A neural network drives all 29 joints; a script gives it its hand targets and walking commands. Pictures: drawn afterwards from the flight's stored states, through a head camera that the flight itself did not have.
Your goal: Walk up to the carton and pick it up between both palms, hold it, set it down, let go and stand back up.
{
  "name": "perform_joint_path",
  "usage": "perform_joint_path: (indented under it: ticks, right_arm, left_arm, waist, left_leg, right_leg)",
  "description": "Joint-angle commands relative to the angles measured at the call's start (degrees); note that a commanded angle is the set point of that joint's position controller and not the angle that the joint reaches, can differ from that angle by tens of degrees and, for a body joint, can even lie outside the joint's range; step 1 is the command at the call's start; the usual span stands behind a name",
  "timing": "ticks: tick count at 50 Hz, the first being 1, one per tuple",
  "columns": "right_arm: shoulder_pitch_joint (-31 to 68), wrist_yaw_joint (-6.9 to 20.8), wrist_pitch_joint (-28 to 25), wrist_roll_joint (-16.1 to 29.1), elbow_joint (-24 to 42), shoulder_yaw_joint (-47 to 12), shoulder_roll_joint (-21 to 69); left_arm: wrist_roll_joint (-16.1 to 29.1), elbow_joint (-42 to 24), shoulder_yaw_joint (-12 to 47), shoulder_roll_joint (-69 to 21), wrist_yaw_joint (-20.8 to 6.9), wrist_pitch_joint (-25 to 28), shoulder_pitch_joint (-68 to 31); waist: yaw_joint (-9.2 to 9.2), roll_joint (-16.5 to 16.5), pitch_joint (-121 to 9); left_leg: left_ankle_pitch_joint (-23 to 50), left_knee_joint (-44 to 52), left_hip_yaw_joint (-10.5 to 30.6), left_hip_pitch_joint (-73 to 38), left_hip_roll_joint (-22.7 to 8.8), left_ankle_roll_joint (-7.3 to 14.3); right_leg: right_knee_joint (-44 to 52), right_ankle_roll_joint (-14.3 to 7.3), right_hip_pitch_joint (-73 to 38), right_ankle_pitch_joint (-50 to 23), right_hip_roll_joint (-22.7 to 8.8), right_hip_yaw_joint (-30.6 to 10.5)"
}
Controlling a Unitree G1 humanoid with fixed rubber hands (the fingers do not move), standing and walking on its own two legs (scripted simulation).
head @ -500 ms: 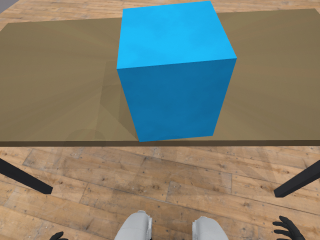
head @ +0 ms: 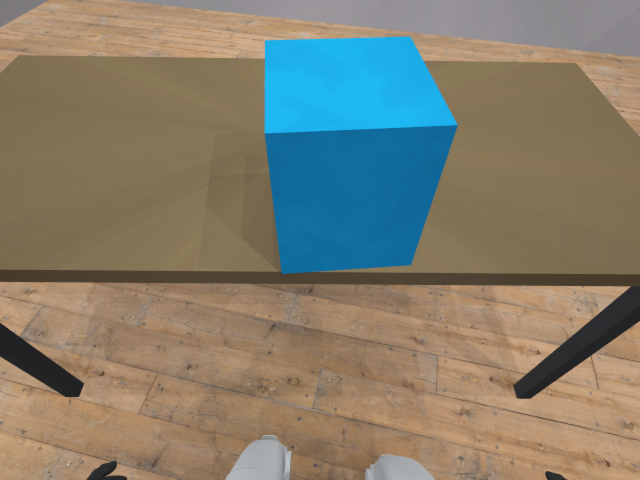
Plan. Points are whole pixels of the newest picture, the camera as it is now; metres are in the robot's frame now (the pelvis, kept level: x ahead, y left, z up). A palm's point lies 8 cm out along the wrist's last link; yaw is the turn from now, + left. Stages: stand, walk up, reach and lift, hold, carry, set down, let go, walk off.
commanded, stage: walk up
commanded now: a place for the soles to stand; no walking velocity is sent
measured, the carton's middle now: (343, 160) +0.51 -0.01 +0.12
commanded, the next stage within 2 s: none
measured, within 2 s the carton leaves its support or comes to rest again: neither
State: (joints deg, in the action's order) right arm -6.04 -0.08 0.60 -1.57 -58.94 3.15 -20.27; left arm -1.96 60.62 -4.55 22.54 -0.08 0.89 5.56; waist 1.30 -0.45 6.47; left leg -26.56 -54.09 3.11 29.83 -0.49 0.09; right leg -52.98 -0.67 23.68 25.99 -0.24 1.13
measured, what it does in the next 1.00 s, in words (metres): walks ahead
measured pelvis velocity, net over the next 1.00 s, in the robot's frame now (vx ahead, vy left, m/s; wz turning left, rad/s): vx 0.10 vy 0.03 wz -0.01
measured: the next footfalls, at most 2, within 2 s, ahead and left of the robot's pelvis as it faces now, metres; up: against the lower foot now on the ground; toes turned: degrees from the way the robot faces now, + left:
right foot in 1.02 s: +0.20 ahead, -0.10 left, +0.00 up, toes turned -1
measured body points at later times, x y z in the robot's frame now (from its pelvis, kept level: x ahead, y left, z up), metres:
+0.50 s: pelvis +0.01 +0.00 +0.03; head +0.03 -0.01 +0.48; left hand +0.08 +0.30 -0.10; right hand +0.11 -0.30 -0.10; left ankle +0.09 +0.13 -0.69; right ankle +0.03 -0.12 -0.69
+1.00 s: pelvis +0.10 +0.03 +0.03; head +0.13 +0.03 +0.48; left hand +0.18 +0.35 -0.10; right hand +0.14 -0.29 -0.10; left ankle +0.10 +0.13 -0.69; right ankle +0.13 -0.09 -0.67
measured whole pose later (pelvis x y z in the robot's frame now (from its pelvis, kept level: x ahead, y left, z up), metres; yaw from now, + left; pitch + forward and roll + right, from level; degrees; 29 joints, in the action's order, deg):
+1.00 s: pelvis +0.10 +0.03 +0.03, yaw +0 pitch -3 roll +2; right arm -13.1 0.5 -3.4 -1.0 -59.5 2.8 -19.7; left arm -0.5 60.0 -3.1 23.2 0.0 2.5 9.5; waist 1.6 -3.0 5.9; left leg -22.2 -39.7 -3.9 14.8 1.4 1.9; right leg -49.5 -1.8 23.1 27.5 -2.4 0.0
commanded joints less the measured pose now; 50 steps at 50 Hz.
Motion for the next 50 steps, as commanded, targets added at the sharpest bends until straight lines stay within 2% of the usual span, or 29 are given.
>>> perform_joint_path:
  ticks: [1,2,4,5,7,8,9,11,14,15,21,24,26,28,29,30,31,32,33,34,37,38,39,40,41,43,45,48,50]
  right_arm:
    - [0.08,-0.2,-2.48,0.63,3.25,3.92,-15.09]
    - [-3.7,-0.07,-2.66,1.1,2.43,4.02,-13.69]
    - [0.2,-0.4,-2.96,0.91,3.23,3.51,-16.42]
    - [2.48,-0.78,-2.81,1.01,3.5,2.49,-17.37]
    - [7.37,-0.9,-2.55,0.55,4.71,2.18,-17.21]
    - [7.89,-0.93,-2.45,0.81,4.54,1.62,-15.47]
    - [7.1,-0.83,-1.94,1.04,4.13,1.85,-15.7]
    - [4.18,-0.33,-1.98,0.91,2.83,2.21,-16.55]
    - [3.23,0.48,-2.11,0.28,1.73,2.58,-15.17]
    - [5.29,0.37,-2.24,0.81,1.28,1.92,-14.45]
    - [4.86,0.43,-1.88,1.42,1.46,1.44,-13.24]
    - [3.03,0.57,-2.15,0.61,0.66,1.91,-12.99]
    - [3.05,0.39,-2.33,1.21,0.6,1.71,-12.53]
    - [4.47,0.26,-2.84,1.58,0.51,0.97,-12.99]
    - [1.04,1.04,-3.03,0.66,0.96,2.13,-13.69]
    - [2.23,1.53,-2.7,0.45,0.72,2.57,-15.3]
    - [3.23,1.64,-2.08,-0.08,1.04,2.79,-15.12]
    - [4.22,1.42,-2.29,-0.17,2.58,2.04,-12.8]
    - [1.71,1.48,-2.44,-0.61,1.23,2.2,-13.38]
    - [1.63,1.64,-2.97,-0.55,1.28,2.21,-14.25]
    - [-2.15,1.51,-4.36,-0.03,0.92,2.53,-10.93]
    - [-5.34,1.04,-5.17,0.01,-0.67,2.82,-11.31]
    - [-8.28,0.54,-5.68,-0.56,-0.46,3.31,-15.54]
    - [-11.19,0.44,-5.82,-0.13,0.36,4.69,-22.22]
    - [-9.83,0.48,-5.57,0.37,0.48,4.83,-21.68]
    - [-10.2,0.44,-5.56,0.34,0.84,4.81,-19.81]
    - [-8.08,0.2,-5.04,0.58,2.92,4.51,-17.91]
    - [-3.94,-0.68,-5.29,1.12,3.97,2.82,-16.23]
    - [-2.77,-0.94,-4.95,1.87,4.55,2.04,-15.1]
  left_arm:
    - [0.72,-6.07,-1.29,14.37,1.41,1.69,-9.57]
    - [0.91,-6.08,-0.77,12.68,1.24,1.67,-9.59]
    - [1.24,-4.09,-0.6,11.95,1.27,1.26,-5.49]
    - [1.31,-2.6,-0.6,12.51,1.14,0.82,-1.55]
    - [1.12,-1.11,-1.18,12.1,0.78,0.75,1.47]
    - [1.14,-0.7,-1.0,11.21,0.39,0.73,0.75]
    - [0.76,-0.87,-0.96,12.36,0.54,0.88,-0.37]
    - [0.74,-1.35,-0.84,14.51,0.28,1.08,-3.93]
    - [1.12,-1.08,-0.41,12.2,0.43,0.91,-4.58]
    - [1.36,-0.46,0.22,10.67,0.46,1.15,-2.5]
    - [0.62,0.33,-0.31,12.49,0.31,1.08,-3.09]
    - [1.1,-0.61,0.18,11.78,0.17,1.5,-6.8]
    - [0.92,-0.19,0.29,11.15,0.48,1.92,-4.62]
    - [1.67,-1.15,0.71,9.76,0.46,1.64,-5.03]
    - [0.87,-0.8,-0.89,13.27,0.31,2.29,-0.5]
    - [0.36,0.16,-0.53,14.84,0.2,2.44,2.64]
    - [-0.07,1.16,-2.01,15.94,0.47,2.34,4.76]
    - [-0.03,0.33,-2.22,17.37,0.58,2.18,5.27]
    - [-0.11,-0.64,-3.05,18.58,0.67,2.28,1.51]
    - [0.26,-2.04,-2.89,17.43,0.75,2.53,0.05]
    - [0.75,-2.79,-1.31,13.19,0.49,2.91,-1.27]
    - [1.08,-3.47,-0.37,11.31,0.19,2.44,-4.03]
    - [2.16,-5.81,0.15,8.31,0.14,2.53,-3.75]
    - [1.94,-6.26,0.57,8.1,0.26,1.85,-1.74]
    - [1.02,-5.55,-0.62,12.01,1.05,2.0,-2.77]
    - [1.08,-5.4,-0.46,11.72,0.84,2.82,-0.71]
    - [1.65,-4.54,-0.07,11.31,0.83,3.12,3.54]
    - [1.58,-4.35,-0.57,9.05,0.49,2.98,4.11]
    - [1.71,-3.69,-0.46,9.47,1.11,2.74,4.12]
  waist:
    - [2.43,-1.22,-4.98]
    - [3.9,-0.14,-9.7]
    - [0.42,4.74,-11.98]
    - [-1.36,6.06,-10.93]
    - [-3.34,1.78,-8.36]
    - [-3.92,-0.98,-5.42]
    - [-3.52,-3.24,-3.47]
    - [-0.85,-1.79,-1.87]
    - [0.2,2.23,-3.31]
    - [-1.58,5.26,-4.78]
    - [-0.84,-4.35,-6.53]
    - [0.46,-2.63,-6.28]
    - [-0.44,-3.18,-11.12]
    - [-1.44,1.22,-11.24]
    - [-2.24,-1.92,-13.44]
    - [-3.51,0.0,-12.5]
    - [-4.61,-5.09,-8.99]
    - [-4.81,-7.79,-5.36]
    - [-3.65,-9.57,-2.08]
    - [-3.03,-4.0,-0.33]
    - [0.5,-5.99,-2.72]
    - [2.71,-3.29,-2.98]
    - [2.88,5.3,-4.34]
    - [3.15,12.16,-5.19]
    - [3.24,6.25,-1.34]
    - [2.17,5.59,-0.67]
    - [0.26,11.14,-4.82]
    - [-1.21,7.94,-3.96]
    - [-1.44,8.77,-7.57]
  left_leg:
    - [3.03,7.38,-0.95,-11.52,-0.85,2.68]
    - [5.23,15.27,3.19,-15.41,-2.53,3.32]
    - [3.98,25.83,17.96,-13.19,-9.99,7.25]
    - [0.88,27.9,24.5,-10.6,-14.19,10.26]
    - [-8.79,29.07,20.62,2.55,-12.89,9.38]
    - [-12.55,28.42,17.45,5.66,-8.29,6.67]
    - [-12.72,26.54,12.01,4.53,-4.85,3.66]
    - [-6.83,21.8,6.61,-5.35,-1.56,2.33]
    - [-7.14,25.23,9.49,-10.24,-3.72,3.8]
    - [-4.49,25.9,9.96,-10.53,-5.2,4.5]
    - [-0.6,24.65,6.47,-11.14,-2.84,2.96]
    - [8.78,23.4,4.08,-14.52,-1.29,2.53]
    - [14.74,24.03,4.96,-15.71,-4.0,2.88]
    - [19.65,24.89,7.38,-14.23,-5.7,3.68]
    - [-1.51,24.29,5.36,-12.98,-3.2,4.8]
    - [-8.69,22.78,4.48,-8.26,-2.71,3.89]
    - [-11.27,18.26,2.28,0.24,0.28,2.95]
    - [-6.8,11.97,-1.4,4.76,1.02,2.27]
    - [-1.11,8.91,-2.65,4.66,-0.44,2.24]
    - [2.06,9.84,-2.06,2.27,-1.93,1.88]
    - [11.53,21.86,-4.42,-8.56,-1.09,3.1]
    - [17.48,26.37,-1.5,-17.36,-1.3,2.77]
    - [20.73,33.09,13.74,-24.56,-9.48,4.9]
    - [10.69,40.39,31.65,-29.58,-19.82,9.91]
    - [7.28,40.44,37.36,-25.59,-24.0,16.36]
    - [21.17,34.7,30.85,-25.19,-21.61,16.57]
    - [27.36,31.86,17.42,-22.25,-16.89,14.57]
    - [39.83,29.52,14.06,-14.59,-18.14,14.13]
    - [48.18,22.79,5.72,-16.93,-14.32,9.75]
  right_leg:
    - [23.43,-8.4,9.07,5.06,-12.92,-20.08]
    - [18.72,-5.25,6.59,-0.21,-9.09,-13.62]
    - [8.57,-0.81,2.08,-4.33,-2.37,-3.96]
    - [6.89,-0.35,-0.71,1.1,-0.7,-2.96]
    - [8.86,-1.44,-9.61,1.27,-1.7,-3.38]
    - [17.23,-2.29,-9.61,4.95,-3.55,-6.3]
    - [23.02,-3.2,-6.62,9.87,-5.62,-9.92]
    - [27.37,-4.79,4.52,14.86,-8.36,-17.42]
    - [25.01,-3.05,4.86,10.45,-5.43,-11.06]
    - [22.93,-2.81,2.48,3.26,-5.41,-8.71]
    - [30.42,-3.18,-1.77,9.25,-6.99,-12.63]
    - [30.74,-2.95,0.39,1.61,-8.32,-12.31]
    - [27.12,-2.14,-4.55,-4.9,-7.23,-9.63]
    - [24.86,-1.73,-7.09,-10.88,-6.67,-6.46]
    - [27.02,-2.99,-10.89,8.09,-5.24,-5.95]
    - [29.31,-4.79,-12.37,17.85,-7.55,-10.79]
    - [33.54,-5.79,-16.51,23.12,-10.08,-16.59]
    - [37.96,-9.68,-16.28,25.34,-17.5,-25.05]
    - [39.43,-11.17,-13.23,23.23,-21.01,-27.66]
    - [38.02,-11.33,-11.49,14.38,-19.75,-24.1]
    - [26.58,-8.55,-10.84,-14.07,-14.69,-12.55]
    - [18.06,-5.53,-3.59,-22.49,-11.37,-5.92]
    - [3.8,-1.83,3.66,-20.74,-4.1,0.54]
    - [-3.19,-0.56,14.98,4.57,2.53,0.79]
    - [-7.18,-1.95,15.32,9.25,-0.32,-5.72]
    - [-7.04,-2.23,15.02,7.81,-1.55,-6.2]
    - [-4.18,-1.76,7.47,4.35,-3.8,-5.71]
    - [4.96,-1.04,-0.43,-0.09,-3.7,-1.69]
    - [16.84,-1.68,-7.83,-8.48,-2.46,0.32]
